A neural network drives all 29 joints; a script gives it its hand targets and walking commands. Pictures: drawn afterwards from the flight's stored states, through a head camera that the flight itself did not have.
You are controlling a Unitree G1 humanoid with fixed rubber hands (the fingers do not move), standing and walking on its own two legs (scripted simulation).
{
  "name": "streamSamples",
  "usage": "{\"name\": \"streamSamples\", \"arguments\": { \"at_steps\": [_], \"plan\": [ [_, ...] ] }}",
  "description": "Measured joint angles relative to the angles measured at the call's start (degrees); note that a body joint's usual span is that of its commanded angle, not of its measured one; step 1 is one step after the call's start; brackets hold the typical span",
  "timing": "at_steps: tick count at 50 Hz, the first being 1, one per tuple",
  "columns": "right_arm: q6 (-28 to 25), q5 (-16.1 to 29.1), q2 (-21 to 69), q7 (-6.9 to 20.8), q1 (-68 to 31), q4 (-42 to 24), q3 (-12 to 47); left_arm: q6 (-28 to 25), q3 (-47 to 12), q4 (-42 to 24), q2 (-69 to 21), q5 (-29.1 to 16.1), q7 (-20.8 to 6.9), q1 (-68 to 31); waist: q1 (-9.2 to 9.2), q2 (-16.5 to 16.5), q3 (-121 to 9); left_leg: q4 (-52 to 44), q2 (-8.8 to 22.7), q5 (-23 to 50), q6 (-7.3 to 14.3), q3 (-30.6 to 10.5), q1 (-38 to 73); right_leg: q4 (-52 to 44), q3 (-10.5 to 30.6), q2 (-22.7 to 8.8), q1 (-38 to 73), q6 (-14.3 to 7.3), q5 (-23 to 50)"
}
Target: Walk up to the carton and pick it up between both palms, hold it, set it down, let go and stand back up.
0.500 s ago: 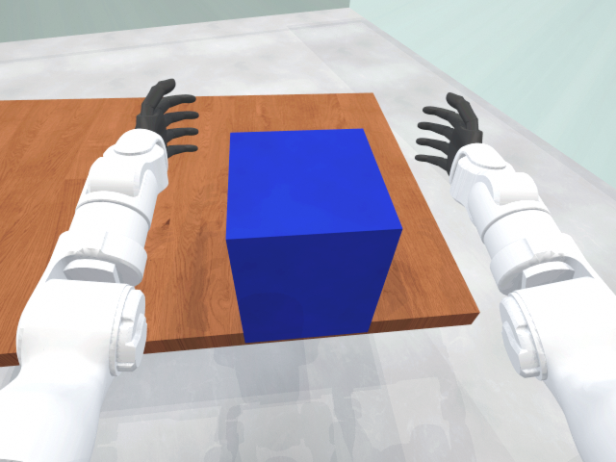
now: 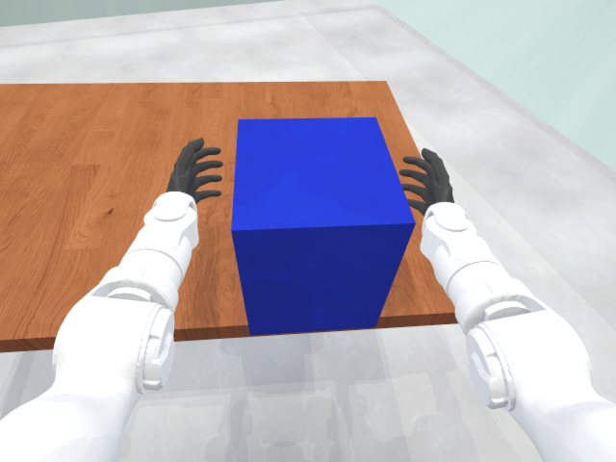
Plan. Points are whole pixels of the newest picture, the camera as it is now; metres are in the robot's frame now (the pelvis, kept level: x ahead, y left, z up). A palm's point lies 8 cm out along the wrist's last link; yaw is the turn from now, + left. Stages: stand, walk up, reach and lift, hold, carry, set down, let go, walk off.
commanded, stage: reach and lift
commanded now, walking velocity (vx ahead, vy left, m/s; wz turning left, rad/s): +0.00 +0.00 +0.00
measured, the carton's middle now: (311, 229) +0.44 +0.00 +0.05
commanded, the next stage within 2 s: none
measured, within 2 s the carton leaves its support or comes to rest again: neither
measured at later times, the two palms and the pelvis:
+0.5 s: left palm (203, 208) +0.44 +0.15 +0.10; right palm (417, 214) +0.43 -0.15 +0.10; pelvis -0.01 +0.00 -0.01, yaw +0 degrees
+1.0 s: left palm (197, 211) +0.43 +0.15 +0.11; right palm (411, 227) +0.40 -0.14 +0.10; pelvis +0.01 +0.01 +0.01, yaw -1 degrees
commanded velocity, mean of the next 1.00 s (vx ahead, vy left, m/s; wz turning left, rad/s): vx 0.00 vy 0.00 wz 0.00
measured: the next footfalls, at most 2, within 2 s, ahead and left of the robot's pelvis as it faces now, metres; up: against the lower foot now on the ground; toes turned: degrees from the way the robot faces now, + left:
none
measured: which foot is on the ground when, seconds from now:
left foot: down 0.00-1.00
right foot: down 0.00-1.00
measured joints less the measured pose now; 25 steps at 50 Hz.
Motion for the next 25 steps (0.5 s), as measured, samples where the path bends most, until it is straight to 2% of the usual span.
{"name": "streamSamples", "arguments": {
  "at_steps": [5, 12, 20, 25],
  "plan": [
    [-3.13, 2.69, -0.9, 1.31, 0.97, 1.32, 1.95, -4.23, -0.71, 2.46, -0.41, -0.91, 0.91, 1.12, 0.71, -0.49, -0.73, 1.18, 0.09, -0.23, -0.13, 0.12, -2.18, 1.59, 0.14, 0.02, -2.44, -0.2, -0.43],
    [-4.32, 2.25, -0.77, 2.25, -1.66, 3.34, 1.92, -7.65, -4.0, 4.96, -0.39, -4.69, 1.89, -0.18, 0.41, 0.3, -2.97, 2.96, -0.03, -0.14, -0.06, -0.41, -7.39, 3.38, -0.35, -0.17, -7.44, -0.32, -0.51],
    [-5.75, 2.03, 0.34, 1.5, -1.93, 4.29, 1.49, -9.63, -2.15, 6.93, -2.05, -2.48, 1.62, -1.9, -0.09, -0.09, -3.66, 2.92, -0.27, 0.19, 0.11, -0.32, -8.74, 3.84, -0.24, -0.41, -9.05, -0.14, -0.43],
    [-5.01, -0.86, 2.55, 1.18, -1.76, 2.89, -1.45, -9.37, 0.02, 6.07, -3.85, -0.25, 2.94, -2.18, -0.1, -0.33, -3.69, 2.71, -0.38, 0.34, 0.23, -0.11, -9.11, 3.78, -0.04, -0.52, -9.54, -0.14, -0.3]
  ]
}}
